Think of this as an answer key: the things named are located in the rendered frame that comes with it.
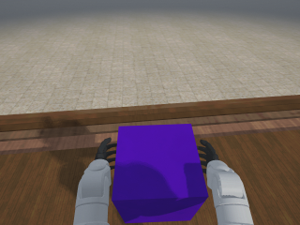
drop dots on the left robot forearm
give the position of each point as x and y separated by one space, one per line
93 194

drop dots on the right robot forearm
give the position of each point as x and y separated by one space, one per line
229 195

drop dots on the right robot hand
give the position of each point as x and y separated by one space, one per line
210 154

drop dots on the left robot hand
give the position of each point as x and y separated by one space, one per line
103 154

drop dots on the carton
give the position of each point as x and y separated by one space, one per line
158 175

